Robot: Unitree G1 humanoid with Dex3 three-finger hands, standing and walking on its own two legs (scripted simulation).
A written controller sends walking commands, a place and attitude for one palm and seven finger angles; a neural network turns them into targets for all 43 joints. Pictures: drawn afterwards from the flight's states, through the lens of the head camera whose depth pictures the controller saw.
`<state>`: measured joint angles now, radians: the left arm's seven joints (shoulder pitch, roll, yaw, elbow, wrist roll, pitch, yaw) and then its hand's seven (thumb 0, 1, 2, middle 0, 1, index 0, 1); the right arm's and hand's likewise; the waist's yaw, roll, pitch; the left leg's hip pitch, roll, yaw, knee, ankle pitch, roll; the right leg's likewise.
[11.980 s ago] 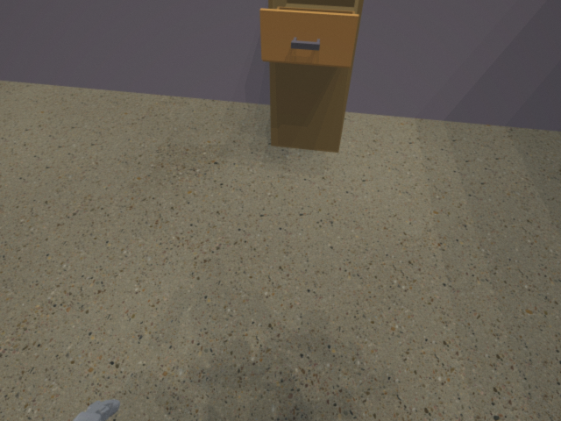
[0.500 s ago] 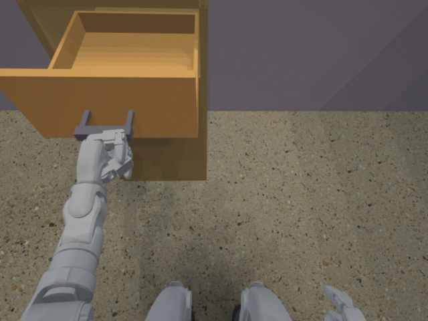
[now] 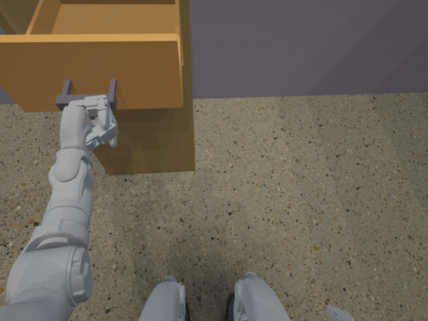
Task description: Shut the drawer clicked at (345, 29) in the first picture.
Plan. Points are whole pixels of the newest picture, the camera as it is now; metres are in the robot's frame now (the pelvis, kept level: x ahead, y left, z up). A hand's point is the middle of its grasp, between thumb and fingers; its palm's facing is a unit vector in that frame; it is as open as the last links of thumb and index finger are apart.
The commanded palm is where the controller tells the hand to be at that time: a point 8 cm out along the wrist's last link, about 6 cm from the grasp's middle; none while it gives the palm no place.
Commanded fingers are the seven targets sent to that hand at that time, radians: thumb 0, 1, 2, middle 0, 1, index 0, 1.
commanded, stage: push the drawer shut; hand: left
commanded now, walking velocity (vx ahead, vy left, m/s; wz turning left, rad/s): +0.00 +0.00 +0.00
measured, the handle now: (89, 93) +0.53 +0.24 +0.06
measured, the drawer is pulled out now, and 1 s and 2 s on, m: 0.15 0.03 0.00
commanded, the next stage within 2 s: pull the fist back off the drawer in 1.52 s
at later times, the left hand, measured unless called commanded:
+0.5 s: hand (113, 103) +0.51 +0.19 +0.05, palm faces +0.04 -1.00 -0.03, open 3.0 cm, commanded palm +0.51 +0.23 +0.05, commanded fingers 0.00 0.90 0.90 -1.40 -1.60 -1.40 -1.60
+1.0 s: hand (118, 77) +0.58 +0.19 +0.06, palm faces +0.04 -1.00 -0.03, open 3.2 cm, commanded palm +0.58 +0.21 +0.05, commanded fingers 0.00 0.90 0.90 -1.40 -1.60 -1.40 -1.60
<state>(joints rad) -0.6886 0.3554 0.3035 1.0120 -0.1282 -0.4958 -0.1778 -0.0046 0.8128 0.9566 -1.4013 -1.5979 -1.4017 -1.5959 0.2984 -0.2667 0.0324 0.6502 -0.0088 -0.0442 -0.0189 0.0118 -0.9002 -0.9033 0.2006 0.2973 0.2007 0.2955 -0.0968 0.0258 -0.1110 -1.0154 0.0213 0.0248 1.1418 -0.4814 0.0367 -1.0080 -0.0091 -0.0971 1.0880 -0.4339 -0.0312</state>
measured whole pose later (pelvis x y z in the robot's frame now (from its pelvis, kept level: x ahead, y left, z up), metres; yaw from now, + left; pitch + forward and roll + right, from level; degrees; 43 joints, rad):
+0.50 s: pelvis +0.00 +0.01 -0.01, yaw -1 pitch +24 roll -4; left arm -0.90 0.48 0.38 1.18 -0.08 -0.47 -0.19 0.00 0.76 0.93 -1.40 -1.60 -1.40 -1.60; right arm 0.34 -0.28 0.05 0.64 -0.03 0.00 0.00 0.01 -0.90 -0.90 0.20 0.30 0.20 0.30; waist -0.16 0.03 -0.11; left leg -1.11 0.03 0.02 1.18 -0.49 0.04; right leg -1.09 0.00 -0.10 1.10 -0.43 -0.02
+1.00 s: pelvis +0.00 +0.01 -0.02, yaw -2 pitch +28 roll -5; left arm -1.13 0.63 0.43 1.31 0.00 -0.41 -0.16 0.04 0.79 0.94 -1.40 -1.60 -1.40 -1.60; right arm 0.38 -0.28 0.07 0.64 -0.06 0.03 0.01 0.01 -0.90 -0.90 0.20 0.30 0.20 0.30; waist -0.24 0.05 -0.09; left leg -1.22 0.04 0.00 1.22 -0.50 0.05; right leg -1.18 0.01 -0.12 1.11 -0.42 -0.02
